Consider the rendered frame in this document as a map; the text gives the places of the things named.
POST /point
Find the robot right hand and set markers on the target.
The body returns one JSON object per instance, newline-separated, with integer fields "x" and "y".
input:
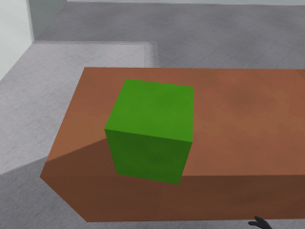
{"x": 260, "y": 222}

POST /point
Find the carton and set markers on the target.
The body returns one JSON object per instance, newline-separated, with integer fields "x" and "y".
{"x": 150, "y": 130}

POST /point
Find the pedestal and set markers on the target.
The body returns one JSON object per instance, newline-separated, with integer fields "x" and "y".
{"x": 247, "y": 158}

